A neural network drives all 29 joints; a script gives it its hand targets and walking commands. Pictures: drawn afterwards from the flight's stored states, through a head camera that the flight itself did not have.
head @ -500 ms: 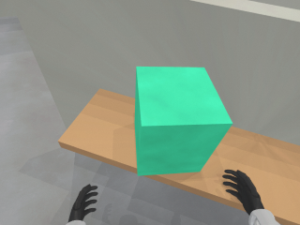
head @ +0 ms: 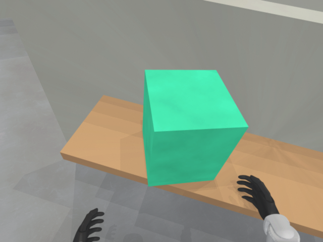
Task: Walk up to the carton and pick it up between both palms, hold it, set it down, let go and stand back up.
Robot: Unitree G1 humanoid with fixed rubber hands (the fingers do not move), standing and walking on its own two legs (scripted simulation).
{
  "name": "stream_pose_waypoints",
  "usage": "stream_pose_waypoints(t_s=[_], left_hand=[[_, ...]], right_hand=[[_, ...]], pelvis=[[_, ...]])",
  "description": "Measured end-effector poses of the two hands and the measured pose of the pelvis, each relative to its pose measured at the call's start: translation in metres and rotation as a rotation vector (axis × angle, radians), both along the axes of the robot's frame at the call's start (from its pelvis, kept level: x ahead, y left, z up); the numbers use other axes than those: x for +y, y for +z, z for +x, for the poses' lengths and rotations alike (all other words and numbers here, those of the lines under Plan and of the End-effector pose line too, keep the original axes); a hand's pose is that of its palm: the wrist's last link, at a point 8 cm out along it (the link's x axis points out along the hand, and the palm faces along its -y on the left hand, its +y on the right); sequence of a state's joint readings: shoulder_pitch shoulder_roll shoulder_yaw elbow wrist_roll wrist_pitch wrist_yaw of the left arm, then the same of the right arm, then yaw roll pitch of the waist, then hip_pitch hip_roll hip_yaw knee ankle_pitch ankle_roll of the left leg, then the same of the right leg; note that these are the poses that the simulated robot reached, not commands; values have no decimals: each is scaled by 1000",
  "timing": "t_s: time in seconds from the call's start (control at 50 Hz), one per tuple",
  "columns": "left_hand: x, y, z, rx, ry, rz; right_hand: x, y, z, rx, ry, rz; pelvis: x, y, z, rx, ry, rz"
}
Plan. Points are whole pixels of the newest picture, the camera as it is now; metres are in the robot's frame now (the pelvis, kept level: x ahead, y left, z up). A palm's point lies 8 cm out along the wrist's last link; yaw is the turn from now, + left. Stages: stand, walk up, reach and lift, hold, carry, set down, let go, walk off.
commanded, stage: set down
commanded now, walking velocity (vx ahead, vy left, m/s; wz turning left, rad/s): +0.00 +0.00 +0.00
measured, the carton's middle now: (181, 129) +0.40 -0.05 +0.06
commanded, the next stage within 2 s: let go in 0.44 s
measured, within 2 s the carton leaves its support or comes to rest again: neither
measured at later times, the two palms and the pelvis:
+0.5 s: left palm out of the picture +0.15 +0.20 -0.10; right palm (263, 207) +0.20 -0.25 +0.00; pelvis +0.00 +0.00 +0.00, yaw +0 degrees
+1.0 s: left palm out of the picture +0.15 +0.20 -0.10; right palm (264, 206) +0.21 -0.25 +0.00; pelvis +0.00 -0.01 +0.00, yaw +0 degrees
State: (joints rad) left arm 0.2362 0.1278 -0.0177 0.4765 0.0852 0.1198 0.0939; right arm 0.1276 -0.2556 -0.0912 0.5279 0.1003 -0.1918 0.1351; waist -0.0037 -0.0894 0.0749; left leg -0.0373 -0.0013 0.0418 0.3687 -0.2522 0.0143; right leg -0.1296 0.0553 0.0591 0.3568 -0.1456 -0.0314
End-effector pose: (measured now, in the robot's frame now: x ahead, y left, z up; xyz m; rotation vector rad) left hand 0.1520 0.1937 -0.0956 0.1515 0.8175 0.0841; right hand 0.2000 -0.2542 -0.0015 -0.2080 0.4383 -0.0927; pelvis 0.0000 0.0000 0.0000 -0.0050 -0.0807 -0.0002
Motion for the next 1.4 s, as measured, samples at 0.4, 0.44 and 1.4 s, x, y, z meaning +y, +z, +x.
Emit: stream_pose_waypoints(t_s=[0.4,0.44,1.4], left_hand=[[9,-3,9,36,-47,32],[10,-5,6,49,-43,27],[106,-4,-77,190,76,172]], right_hand=[[3,-1,2,-23,-23,-38],[3,-1,2,-21,-27,-39],[1,-4,6,-75,44,-113]], pelvis=[[1,0,1,-53,-2,-4],[0,0,1,-54,-2,-3],[1,-11,-6,43,-17,-8]])
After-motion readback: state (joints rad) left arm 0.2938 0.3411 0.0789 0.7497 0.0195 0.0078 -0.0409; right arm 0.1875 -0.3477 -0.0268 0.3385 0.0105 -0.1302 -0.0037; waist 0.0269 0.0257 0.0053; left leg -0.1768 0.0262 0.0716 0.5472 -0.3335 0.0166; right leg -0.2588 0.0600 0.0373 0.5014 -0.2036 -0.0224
